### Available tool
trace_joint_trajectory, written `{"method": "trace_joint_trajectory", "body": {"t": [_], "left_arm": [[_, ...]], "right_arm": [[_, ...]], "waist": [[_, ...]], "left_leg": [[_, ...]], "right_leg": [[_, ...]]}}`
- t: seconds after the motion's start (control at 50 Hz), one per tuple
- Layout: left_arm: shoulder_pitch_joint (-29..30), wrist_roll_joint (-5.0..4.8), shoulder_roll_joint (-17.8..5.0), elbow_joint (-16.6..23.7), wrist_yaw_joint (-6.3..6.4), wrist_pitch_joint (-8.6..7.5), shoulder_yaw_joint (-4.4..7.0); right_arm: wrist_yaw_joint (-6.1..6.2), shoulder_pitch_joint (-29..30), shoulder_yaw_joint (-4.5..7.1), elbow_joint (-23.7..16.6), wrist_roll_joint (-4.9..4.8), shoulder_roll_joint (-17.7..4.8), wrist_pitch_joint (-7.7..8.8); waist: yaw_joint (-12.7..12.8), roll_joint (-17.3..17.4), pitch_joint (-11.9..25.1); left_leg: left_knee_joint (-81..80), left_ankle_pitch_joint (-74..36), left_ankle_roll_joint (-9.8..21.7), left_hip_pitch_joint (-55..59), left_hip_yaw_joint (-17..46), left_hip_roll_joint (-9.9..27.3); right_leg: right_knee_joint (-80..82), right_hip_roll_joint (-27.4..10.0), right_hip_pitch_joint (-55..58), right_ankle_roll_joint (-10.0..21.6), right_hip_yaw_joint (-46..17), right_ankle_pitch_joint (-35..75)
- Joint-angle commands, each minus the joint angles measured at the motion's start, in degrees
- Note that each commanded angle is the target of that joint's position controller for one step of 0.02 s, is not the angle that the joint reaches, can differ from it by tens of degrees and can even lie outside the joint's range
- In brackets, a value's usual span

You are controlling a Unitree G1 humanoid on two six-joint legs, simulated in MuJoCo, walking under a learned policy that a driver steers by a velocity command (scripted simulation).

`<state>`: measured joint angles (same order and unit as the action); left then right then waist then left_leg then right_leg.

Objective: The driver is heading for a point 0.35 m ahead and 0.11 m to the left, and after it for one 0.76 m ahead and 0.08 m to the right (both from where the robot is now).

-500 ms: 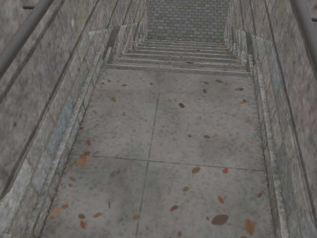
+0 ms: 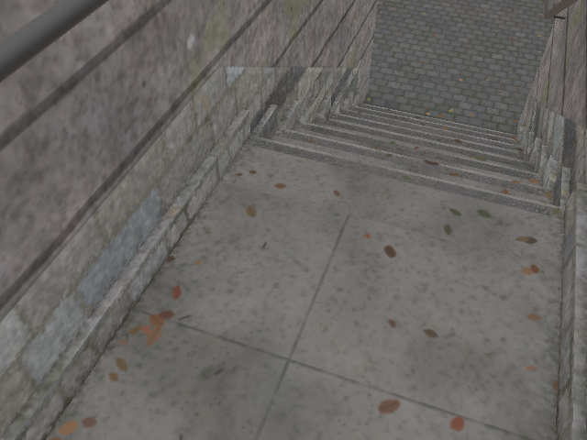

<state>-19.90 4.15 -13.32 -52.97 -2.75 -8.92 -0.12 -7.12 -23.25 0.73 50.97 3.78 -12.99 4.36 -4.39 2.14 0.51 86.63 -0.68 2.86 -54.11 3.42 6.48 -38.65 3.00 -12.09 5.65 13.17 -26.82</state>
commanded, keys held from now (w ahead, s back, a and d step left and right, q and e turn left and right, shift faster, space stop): w+q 0.44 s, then w+e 0.56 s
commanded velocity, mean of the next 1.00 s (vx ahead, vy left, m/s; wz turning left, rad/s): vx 0.50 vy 0.00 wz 0.18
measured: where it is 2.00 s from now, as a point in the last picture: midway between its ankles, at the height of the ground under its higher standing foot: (310, 386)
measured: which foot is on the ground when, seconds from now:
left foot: up 0.00-0.18, down 0.20-0.52, up 0.54-0.88, down 0.90-1.00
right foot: down 0.00-0.20, up 0.22-0.50, down 0.52-0.90, up 0.92-1.00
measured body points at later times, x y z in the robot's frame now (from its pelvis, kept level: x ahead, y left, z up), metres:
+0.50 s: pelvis +0.24 -0.07 -0.10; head +0.24 -0.07 +0.35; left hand +0.40 +0.21 -0.16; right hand +0.30 -0.31 -0.24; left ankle +0.09 +0.07 -0.71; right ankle +0.37 -0.18 -0.84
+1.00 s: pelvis +0.47 -0.03 -0.15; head +0.49 -0.01 +0.30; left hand +0.50 +0.25 -0.28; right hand +0.69 -0.24 -0.22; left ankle +0.49 +0.11 -0.88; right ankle +0.39 -0.18 -0.78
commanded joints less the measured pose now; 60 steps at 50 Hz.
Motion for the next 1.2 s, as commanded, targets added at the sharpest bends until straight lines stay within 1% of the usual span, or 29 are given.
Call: {"method": "trace_joint_trajectory", "body": {"t": [0.02,0.06,0.12,0.16,0.2,0.22,0.24,0.26,0.28,0.32,0.38,0.4,0.42,0.48,0.52,0.54,0.56,0.58,0.6,0.66,0.74,0.84,0.88,0.9,0.92,0.94,0.98,1.04,1.2], "left_arm": [[3.98,-0.55,-10.01,4.09,1.90,-3.42,1.27],[2.44,1.57,-14.77,4.21,1.98,-1.78,3.24],[1.80,0.79,-12.42,5.95,2.42,-0.33,3.08],[4.83,0.12,-16.89,9.82,2.75,-0.54,4.58],[24.10,1.71,-21.63,17.78,1.14,-0.67,6.77],[26.86,1.19,-12.58,16.94,-2.44,0.03,5.78],[20.64,-0.47,-0.16,21.62,-3.43,0.06,2.28],[18.42,-2.02,-0.10,22.10,-2.42,0.24,2.24],[12.08,-3.11,-1.11,22.37,-2.44,0.44,2.02],[8.72,2.13,-5.99,14.96,0.74,3.31,2.36],[7.92,-1.22,-7.30,15.92,0.70,5.02,1.57],[15.45,-10.33,-5.10,19.26,1.90,5.58,2.39],[17.62,-10.89,-3.46,19.17,1.97,5.93,1.33],[6.75,-6.77,-4.48,12.81,-0.31,6.00,3.72],[-10.60,-2.59,-7.89,6.19,-0.04,6.45,4.61],[-14.41,-3.36,-10.09,3.44,-1.13,6.28,4.84],[-11.13,-7.43,-17.83,2.72,-1.70,5.99,7.38],[-7.46,-8.45,-17.30,3.13,-0.32,6.07,7.47],[-1.17,-5.26,-7.65,5.50,0.59,6.15,4.52],[10.45,-5.36,-2.80,6.42,3.15,4.71,1.68],[6.75,-6.24,-6.70,5.66,5.82,6.36,4.25],[-2.77,-6.55,-7.26,5.67,5.89,6.09,5.67],[-3.51,-6.11,-6.39,5.28,4.51,5.58,5.21],[-0.54,-4.86,-4.40,6.82,3.51,5.19,4.41],[-3.93,-5.28,0.20,9.78,2.25,3.71,2.36],[-3.70,-7.19,-2.63,9.46,1.73,3.16,2.72],[4.98,-5.10,-6.37,12.38,2.59,5.13,3.71],[7.25,-4.92,-3.96,12.76,1.81,7.17,3.64],[14.72,-2.71,-2.47,14.20,-0.75,6.89,2.29]], "right_arm": [[-1.66,0.51,2.69,-4.74,-0.97,-5.44,0.39],[-1.30,-0.39,3.04,-5.12,-2.04,-5.65,0.85],[0.58,4.16,3.97,-8.35,-2.08,-8.18,1.03],[1.28,-0.91,5.29,-7.67,-1.42,-10.24,0.66],[2.19,-41.60,8.56,6.86,0.47,-11.48,1.23],[2.92,-37.62,7.27,8.49,2.02,-9.30,3.83],[3.72,-34.09,5.54,5.43,-1.04,-12.82,5.24],[3.83,-24.72,5.12,3.69,-2.17,-12.73,6.03],[3.83,-6.36,3.20,-1.70,-1.81,-7.46,5.83],[4.64,15.92,-1.46,-9.38,0.32,-2.56,3.97],[4.01,7.64,-0.09,-7.88,-0.31,-12.02,4.17],[9.23,7.24,4.34,-7.77,-7.87,-13.69,0.16],[11.02,5.94,3.72,-8.32,-8.13,-13.54,-1.17],[11.76,0.90,4.42,-7.61,-6.03,-7.38,-4.55],[9.86,-0.38,4.68,-5.86,-6.08,-1.81,-2.90],[8.65,-5.39,3.88,-8.16,-5.25,3.13,-1.94],[8.76,-10.64,2.98,-13.78,-7.04,3.72,-0.98],[9.50,-2.25,2.51,-17.26,-9.33,2.67,-0.51],[10.53,7.79,3.49,-17.87,-7.24,-2.96,-1.70],[10.96,10.20,4.07,-22.04,-5.79,-4.15,-3.55],[10.47,17.11,2.15,-26.47,-4.71,-0.69,-2.91],[8.25,23.13,2.98,-27.54,-8.45,-3.03,-1.58],[7.88,17.12,4.99,-24.56,-5.75,-6.93,-1.01],[8.24,3.03,5.70,-21.32,-4.43,-9.21,-0.18],[7.39,-3.77,6.82,-17.99,-3.01,-14.91,0.29],[6.65,-6.68,6.61,-17.13,-2.40,-12.08,0.77],[6.30,2.52,4.86,-16.50,-4.03,-6.27,1.23],[7.39,7.57,4.59,-15.16,-3.34,-4.38,0.98],[10.43,8.85,6.49,-11.12,-4.85,-12.43,0.80]], "waist": [[-0.68,-6.02,-3.68],[-0.82,-1.15,-2.23],[0.52,-3.02,-3.16],[-1.97,-1.80,-3.59],[-21.19,0.96,-2.22],[-20.64,16.57,-0.83],[-10.90,0.52,8.16],[-5.56,-6.74,-2.90],[1.26,-1.44,-6.23],[7.38,-3.82,-6.72],[7.97,-3.35,-4.67],[8.87,-13.07,-4.98],[6.93,-11.15,-5.42],[8.56,4.27,1.50],[15.92,-2.57,6.46],[11.77,-14.31,4.63],[4.76,-27.62,8.84],[6.41,-24.41,7.68],[8.19,-5.93,1.50],[0.21,-5.13,-3.18],[2.94,-4.98,-2.99],[6.65,-5.20,-4.55],[4.78,-8.14,2.64],[-2.40,-6.47,12.65],[-0.25,15.69,22.23],[-1.16,15.09,21.82],[1.89,4.32,7.18],[5.34,2.91,0.26],[5.98,4.10,1.51]], "left_leg": [[-13.99,-6.47,-0.68,11.68,-0.67,-0.50],[-11.32,-2.41,-0.52,6.27,0.56,-1.73],[-13.05,7.60,-0.40,5.36,-2.91,-3.49],[-17.19,14.40,0.71,22.20,-12.35,-9.36],[-24.56,8.09,5.55,73.53,-16.33,-15.32],[-44.32,0.38,9.94,78.88,2.69,-5.18],[-48.73,-8.79,18.22,77.21,29.89,6.31],[-53.61,-12.06,20.11,66.09,31.89,10.82],[-53.88,12.90,20.23,48.79,36.91,11.03],[-49.70,28.30,13.11,10.20,23.15,2.88],[-45.05,46.37,8.48,-9.64,7.03,-5.64],[-41.08,37.98,10.18,-7.02,15.74,-6.72],[-37.91,36.28,9.63,0.47,14.56,-6.50],[-20.72,27.53,5.01,24.18,12.35,-6.35],[19.40,38.44,-1.30,11.62,5.24,-13.44],[38.55,46.69,-2.97,-9.07,5.22,-15.59],[44.49,40.26,-3.64,-18.45,0.99,-11.97],[45.14,32.13,-3.43,-26.92,0.88,-7.17],[32.78,21.76,-1.35,-22.38,1.97,-2.62],[10.64,8.67,-3.20,-7.16,7.88,1.95],[-28.27,1.54,-8.47,15.81,1.41,1.18],[-51.64,12.19,-7.83,24.92,-1.35,-3.67],[-57.40,7.86,-3.84,38.46,-4.25,-7.18],[-55.96,7.87,1.11,58.19,3.90,0.67],[-63.28,14.16,11.77,75.58,31.02,15.25],[-70.52,23.09,15.59,77.52,43.66,19.61],[-67.90,8.25,10.84,62.70,23.46,15.04],[-71.95,0.18,6.22,48.67,10.41,10.66],[-71.87,-5.58,2.00,39.10,-7.50,7.81]], "right_leg": [[16.82,-17.44,-12.33,1.86,-10.65,47.16],[10.99,-19.60,-1.78,-0.47,-10.89,52.71],[8.30,-20.08,4.93,-2.87,-9.95,59.97],[2.80,-15.81,-2.62,-7.02,-2.27,73.29],[-42.34,-5.53,-39.62,-14.05,0.55,58.39],[-64.72,-0.44,-54.42,-10.55,-6.97,-16.72],[-55.35,-1.42,-50.85,-10.06,-24.45,-12.51],[-50.42,-3.94,-51.72,-10.80,-26.11,-10.96],[-40.25,-6.94,-51.93,-10.90,-28.46,-5.40],[-25.17,-11.77,-23.80,-6.90,-28.36,25.04],[-14.50,-6.71,8.04,-12.40,-14.67,36.36],[-5.56,-2.47,6.04,-9.23,-11.84,39.56],[2.72,-2.33,1.69,-8.30,-12.79,36.96],[21.17,-7.43,3.40,-2.01,-10.92,40.32],[8.54,-13.60,20.69,2.72,-17.65,46.81],[-4.26,-14.75,28.51,2.58,-22.05,58.83],[9.79,-23.87,29.14,11.78,-47.75,32.23],[20.89,-29.34,29.56,16.01,-61.94,1.94],[23.21,-24.20,16.94,10.90,-53.91,-8.14],[18.90,-17.07,-6.39,9.13,-43.73,14.96],[23.20,-9.18,-14.87,8.16,-30.92,24.65],[20.69,-12.84,-5.52,7.82,-35.13,12.74],[9.51,-8.51,-2.53,5.18,-31.43,24.72],[-7.98,-3.63,-10.66,1.57,-25.68,23.53],[-28.20,2.38,-28.91,-1.45,-21.14,-1.53],[-41.02,0.31,-39.59,-2.10,-24.03,-5.89],[-43.11,-4.51,-43.60,-2.26,-21.63,4.95],[-33.91,-6.79,-36.67,-3.58,-23.03,10.51],[-3.22,-3.71,-18.13,-5.57,-15.90,30.23]]}}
